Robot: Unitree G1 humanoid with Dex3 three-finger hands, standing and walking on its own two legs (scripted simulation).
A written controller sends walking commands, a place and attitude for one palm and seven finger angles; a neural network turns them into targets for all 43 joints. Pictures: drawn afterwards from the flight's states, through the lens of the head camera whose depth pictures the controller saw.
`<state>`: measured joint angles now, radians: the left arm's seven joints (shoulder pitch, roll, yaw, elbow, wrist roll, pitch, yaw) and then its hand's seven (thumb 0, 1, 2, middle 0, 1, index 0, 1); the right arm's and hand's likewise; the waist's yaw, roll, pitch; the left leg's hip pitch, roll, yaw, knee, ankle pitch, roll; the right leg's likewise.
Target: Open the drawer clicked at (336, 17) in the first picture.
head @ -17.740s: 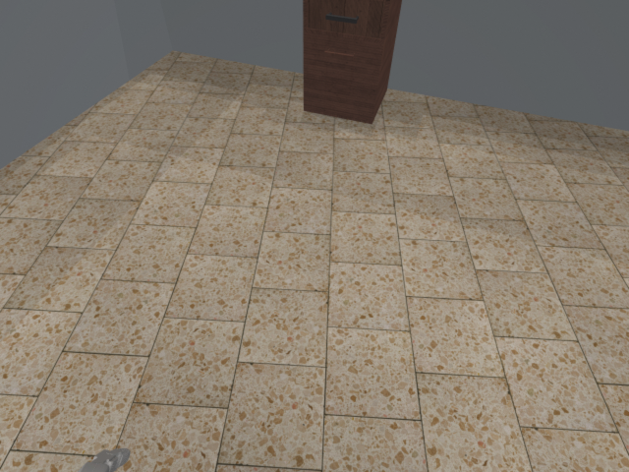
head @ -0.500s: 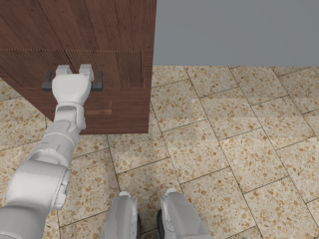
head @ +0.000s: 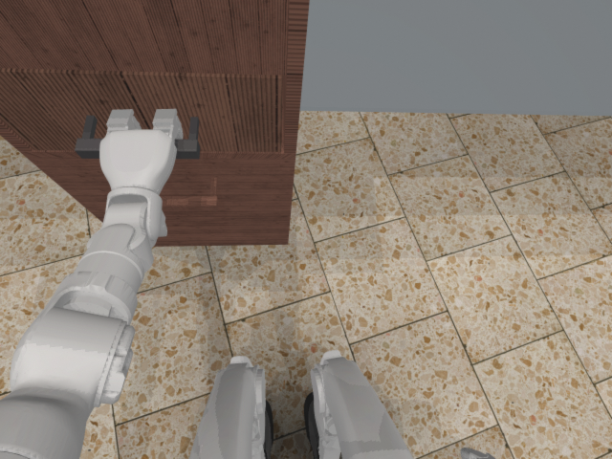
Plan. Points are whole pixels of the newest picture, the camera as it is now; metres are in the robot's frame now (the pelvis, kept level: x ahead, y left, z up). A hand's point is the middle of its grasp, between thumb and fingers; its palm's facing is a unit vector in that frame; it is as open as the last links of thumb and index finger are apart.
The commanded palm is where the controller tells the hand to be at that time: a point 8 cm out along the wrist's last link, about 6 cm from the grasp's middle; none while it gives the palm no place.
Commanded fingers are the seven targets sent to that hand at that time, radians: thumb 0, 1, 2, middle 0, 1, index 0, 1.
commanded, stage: lower the fingers behind the handle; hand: left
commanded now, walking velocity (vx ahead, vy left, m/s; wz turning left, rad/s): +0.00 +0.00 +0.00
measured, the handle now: (141, 136) +0.55 +0.21 -0.03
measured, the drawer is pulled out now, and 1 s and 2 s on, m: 0.00 0.00 0.08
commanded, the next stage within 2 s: close the thumb around the handle in 0.12 s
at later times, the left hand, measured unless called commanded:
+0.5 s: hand (153, 175) +0.50 +0.19 -0.05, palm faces -0.03 -0.02 -1.00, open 11.6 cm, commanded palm +0.48 +0.17 -0.01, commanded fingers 0.00 0.34 0.66 -0.36 -1.29 -0.36 -1.29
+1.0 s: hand (152, 174) +0.50 +0.20 -0.05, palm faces -0.04 +0.00 -1.00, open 5.1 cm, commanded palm +0.49 +0.18 -0.01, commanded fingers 0.00 0.90 0.90 -0.40 -1.35 -0.40 -1.35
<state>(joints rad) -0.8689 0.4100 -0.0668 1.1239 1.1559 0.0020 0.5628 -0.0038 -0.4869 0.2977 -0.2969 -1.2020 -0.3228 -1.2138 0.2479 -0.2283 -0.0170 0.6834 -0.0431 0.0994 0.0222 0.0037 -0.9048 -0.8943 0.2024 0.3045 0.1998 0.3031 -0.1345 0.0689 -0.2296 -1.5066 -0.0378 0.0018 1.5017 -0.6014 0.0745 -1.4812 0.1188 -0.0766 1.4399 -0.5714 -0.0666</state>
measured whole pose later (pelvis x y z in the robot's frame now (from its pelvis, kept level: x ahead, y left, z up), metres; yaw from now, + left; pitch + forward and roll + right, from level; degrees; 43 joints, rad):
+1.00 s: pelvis +0.00 +0.00 +0.00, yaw +0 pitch +35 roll -4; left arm -0.86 0.43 -0.08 1.11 1.16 -0.02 0.55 -0.01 0.80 0.85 -0.39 -1.34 -0.41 -1.35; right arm 0.26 -0.24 -0.02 0.68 -0.04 0.10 0.02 0.00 -0.90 -0.89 0.20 0.30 0.20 0.30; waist -0.13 0.06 -0.23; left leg -1.50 -0.04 0.00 1.50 -0.61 0.07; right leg -1.48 0.12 -0.08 1.44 -0.58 -0.07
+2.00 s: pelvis +0.01 +0.00 +0.02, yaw +1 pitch +31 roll -2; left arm -0.57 0.30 -0.10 0.95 1.17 -0.04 0.65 0.00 0.79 0.85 -0.34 -1.35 -0.41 -1.35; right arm 0.19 -0.23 -0.06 0.67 -0.04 0.16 0.04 0.00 -0.91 -0.89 0.20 0.30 0.20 0.30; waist -0.05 0.05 -0.24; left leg -1.37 -0.05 0.02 1.42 -0.60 0.07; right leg -1.35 0.11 -0.05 1.39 -0.58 -0.07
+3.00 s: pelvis +0.02 +0.00 +0.03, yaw +1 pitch +29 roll -1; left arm -0.26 0.25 -0.11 0.69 1.20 -0.05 0.68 0.01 0.79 0.83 -0.33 -1.35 -0.41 -1.35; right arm 0.14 -0.22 -0.05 0.64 -0.04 0.16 0.02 0.01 -0.91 -0.89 0.20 0.30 0.20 0.30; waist 0.00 0.03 -0.25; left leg -1.30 -0.05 0.04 1.40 -0.60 0.08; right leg -1.30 0.11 -0.02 1.38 -0.59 -0.07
